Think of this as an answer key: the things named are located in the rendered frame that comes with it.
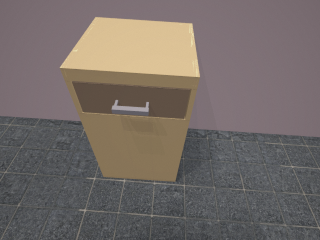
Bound drawer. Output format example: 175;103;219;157
72;81;190;119

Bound handle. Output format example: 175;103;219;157
111;100;149;116

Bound cabinet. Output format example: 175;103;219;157
60;17;200;182

